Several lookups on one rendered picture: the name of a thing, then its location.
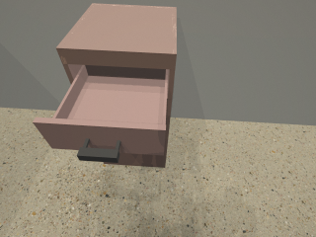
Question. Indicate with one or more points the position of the handle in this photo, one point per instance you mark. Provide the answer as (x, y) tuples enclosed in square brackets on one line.
[(86, 153)]

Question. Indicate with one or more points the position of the cabinet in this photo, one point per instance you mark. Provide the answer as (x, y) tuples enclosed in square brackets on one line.
[(118, 35)]

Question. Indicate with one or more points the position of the drawer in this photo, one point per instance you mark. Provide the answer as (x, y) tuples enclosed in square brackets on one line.
[(110, 103)]

